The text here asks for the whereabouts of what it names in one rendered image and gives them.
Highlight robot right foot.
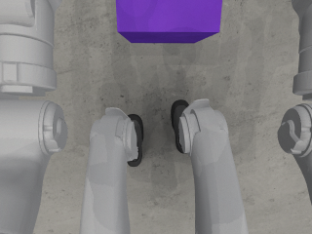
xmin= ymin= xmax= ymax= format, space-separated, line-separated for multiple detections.
xmin=171 ymin=99 xmax=189 ymax=154

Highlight robot foot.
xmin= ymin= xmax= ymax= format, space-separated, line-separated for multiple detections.
xmin=171 ymin=99 xmax=189 ymax=154
xmin=127 ymin=114 xmax=144 ymax=167

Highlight robot left foot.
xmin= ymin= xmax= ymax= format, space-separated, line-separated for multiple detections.
xmin=127 ymin=114 xmax=144 ymax=167

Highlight carton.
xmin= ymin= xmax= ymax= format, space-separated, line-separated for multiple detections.
xmin=115 ymin=0 xmax=222 ymax=44

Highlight right robot upper arm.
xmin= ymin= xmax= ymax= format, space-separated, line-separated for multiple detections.
xmin=277 ymin=103 xmax=312 ymax=205

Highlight right robot forearm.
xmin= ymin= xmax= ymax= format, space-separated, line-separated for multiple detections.
xmin=291 ymin=0 xmax=312 ymax=101

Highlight left robot upper arm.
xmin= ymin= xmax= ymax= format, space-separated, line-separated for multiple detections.
xmin=0 ymin=99 xmax=68 ymax=234

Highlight left robot forearm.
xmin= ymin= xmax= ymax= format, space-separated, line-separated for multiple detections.
xmin=0 ymin=0 xmax=62 ymax=99

